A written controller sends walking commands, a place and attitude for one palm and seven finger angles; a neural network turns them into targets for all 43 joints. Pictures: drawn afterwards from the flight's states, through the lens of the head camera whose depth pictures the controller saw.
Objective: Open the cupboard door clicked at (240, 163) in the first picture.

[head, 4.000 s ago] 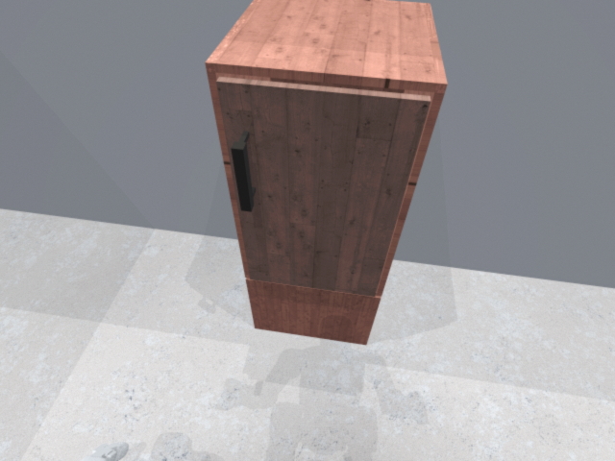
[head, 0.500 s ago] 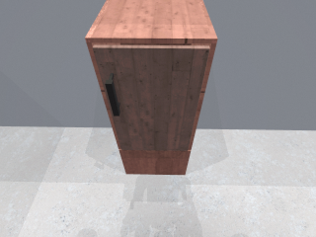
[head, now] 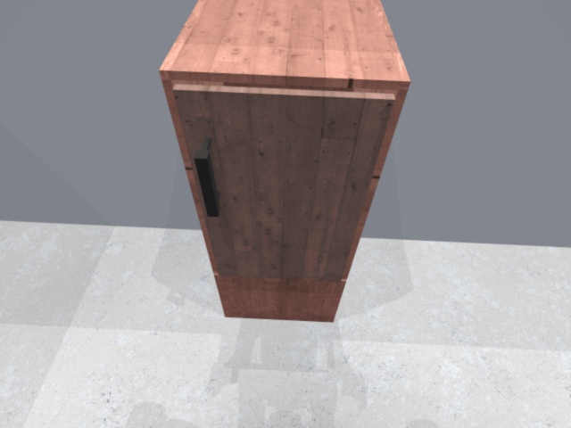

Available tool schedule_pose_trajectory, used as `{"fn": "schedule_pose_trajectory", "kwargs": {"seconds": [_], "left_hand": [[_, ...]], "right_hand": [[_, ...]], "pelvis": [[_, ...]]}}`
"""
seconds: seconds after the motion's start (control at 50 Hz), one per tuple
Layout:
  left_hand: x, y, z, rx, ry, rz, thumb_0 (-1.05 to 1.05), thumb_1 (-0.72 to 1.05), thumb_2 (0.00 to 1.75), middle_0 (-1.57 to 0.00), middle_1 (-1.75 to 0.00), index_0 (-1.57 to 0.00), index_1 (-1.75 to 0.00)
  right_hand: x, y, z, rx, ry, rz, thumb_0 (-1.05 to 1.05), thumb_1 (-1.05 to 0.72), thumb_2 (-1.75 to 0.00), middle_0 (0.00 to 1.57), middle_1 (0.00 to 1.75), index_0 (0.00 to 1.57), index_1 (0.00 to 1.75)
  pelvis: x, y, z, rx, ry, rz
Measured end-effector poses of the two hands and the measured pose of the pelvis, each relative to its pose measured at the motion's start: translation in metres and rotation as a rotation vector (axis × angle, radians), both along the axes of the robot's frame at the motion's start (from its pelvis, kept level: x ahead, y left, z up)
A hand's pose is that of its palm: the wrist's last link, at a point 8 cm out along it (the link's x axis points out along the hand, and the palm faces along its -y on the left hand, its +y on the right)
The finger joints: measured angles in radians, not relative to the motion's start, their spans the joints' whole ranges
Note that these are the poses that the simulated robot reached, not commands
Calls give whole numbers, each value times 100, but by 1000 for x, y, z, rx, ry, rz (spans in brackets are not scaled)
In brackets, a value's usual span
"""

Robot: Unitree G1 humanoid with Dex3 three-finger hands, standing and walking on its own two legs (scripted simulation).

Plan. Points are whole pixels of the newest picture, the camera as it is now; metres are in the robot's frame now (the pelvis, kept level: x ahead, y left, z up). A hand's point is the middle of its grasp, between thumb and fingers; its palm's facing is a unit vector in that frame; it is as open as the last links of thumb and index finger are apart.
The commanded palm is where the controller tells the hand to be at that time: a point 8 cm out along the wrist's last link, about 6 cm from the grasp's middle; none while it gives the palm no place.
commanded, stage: raise the hand with hooked fingers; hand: left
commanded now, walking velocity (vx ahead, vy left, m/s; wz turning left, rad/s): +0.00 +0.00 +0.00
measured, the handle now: (210, 178) +0.54 +0.18 +0.00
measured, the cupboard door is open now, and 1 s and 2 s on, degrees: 0 0 0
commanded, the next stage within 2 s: none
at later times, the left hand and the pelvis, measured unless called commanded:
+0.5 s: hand out of the picture +0.13 +0.20 -0.03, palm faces +0.15 -0.98 -0.09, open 9.4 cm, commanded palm +0.13 +0.25 -0.04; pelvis -0.06 -0.04 -0.09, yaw +3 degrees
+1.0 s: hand (124, 376) +0.19 +0.23 -0.03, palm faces -0.05 -1.00 -0.05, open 12.4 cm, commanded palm +0.17 +0.30 -0.01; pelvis -0.06 +0.01 -0.07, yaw +1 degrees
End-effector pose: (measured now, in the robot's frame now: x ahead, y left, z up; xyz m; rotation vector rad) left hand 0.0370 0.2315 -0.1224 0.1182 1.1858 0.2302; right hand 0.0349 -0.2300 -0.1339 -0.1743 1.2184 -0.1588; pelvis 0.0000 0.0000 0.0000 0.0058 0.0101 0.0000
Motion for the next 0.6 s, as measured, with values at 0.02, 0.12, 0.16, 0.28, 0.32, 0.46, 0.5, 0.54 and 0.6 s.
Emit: {"fn": "schedule_pose_trajectory", "kwargs": {"seconds": [0.02, 0.12, 0.16, 0.28, 0.32, 0.46, 0.5, 0.54, 0.6], "left_hand": [[21, 5, 20, 32, -150, 9, 2, 92, 89, -20, -30, -21, -30], [113, 6, 115, 99, -763, -22, 2, 87, 87, -20, -34, -21, -33], [136, 1, 135, 78, -946, -76, 1, 84, 86, -20, -36, -21, -35], [124, -20, 101, -102, -1145, -256, 0, 71, 81, -21, -43, -22, -43], [101, -18, 75, -135, -1075, -249, 0, 66, 79, -22, -46, -22, -46], [53, 12, 74, 26, -1131, -121, 1, 49, 72, -23, -56, -24, -56], [60, 14, 93, 62, -1238, -162, 1, 45, 70, -23, -59, -24, -59], [75, 12, 105, 49, -1301, -236, 1, 40, 68, -23, -62, -24, -62], [105, 9, 104, -44, -1242, -342, 1, 33, 65, -24, -67, -24, -67]], "right_hand": [[9, -2, 5, -13, -73, 9, 1, -91, -90, 20, 29, 20, 30], [60, -14, 16, -20, -372, 45, 1, -91, -90, 20, 30, 20, 30], [80, -20, 20, -26, -459, 64, 1, -90, -90, 20, 30, 20, 30], [122, -43, 28, -67, -625, 147, 1, -90, -90, 20, 30, 20, 30], [130, -50, 28, -89, -654, 170, 1, -90, -90, 20, 30, 20, 30], [132, -51, 5, -117, -654, 213, 1, -90, -90, 20, 29, 20, 30], [125, -45, -7, -100, -631, 216, 1, -90, -90, 20, 29, 19, 30], [113, -38, -20, -75, -600, 207, 1, -90, -90, 20, 29, 20, 30], [91, -29, -33, -37, -544, 166, 1, -90, -90, 20, 30, 20, 30]], "pelvis": [[-1, -1, 0, 7, 2, 1], [-11, -5, -8, 13, 38, 43], [-18, -8, -16, 7, 80, 42], [-39, -29, -52, 11, 186, 25], [-43, -33, -63, 8, 201, 27], [-53, -42, -87, -35, 210, 51], [-56, -43, -91, -48, 209, 57], [-60, -42, -93, -56, 210, 59], [-64, -40, -92, -55, 212, 53]]}}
